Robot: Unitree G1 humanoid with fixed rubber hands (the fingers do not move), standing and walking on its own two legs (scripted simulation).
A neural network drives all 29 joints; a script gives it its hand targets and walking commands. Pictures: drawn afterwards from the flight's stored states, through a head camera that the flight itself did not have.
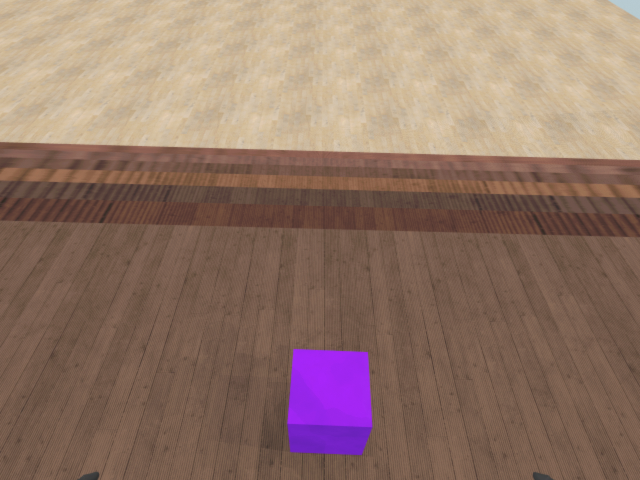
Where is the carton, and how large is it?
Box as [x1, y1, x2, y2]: [287, 349, 371, 454]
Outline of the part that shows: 294,349 287,423 290,451 361,454 371,429 367,352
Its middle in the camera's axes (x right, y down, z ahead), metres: +0.03 +0.47 +1.11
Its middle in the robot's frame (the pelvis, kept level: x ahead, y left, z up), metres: +0.47 -0.04 -0.66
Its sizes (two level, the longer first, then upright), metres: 0.210 0.200 0.250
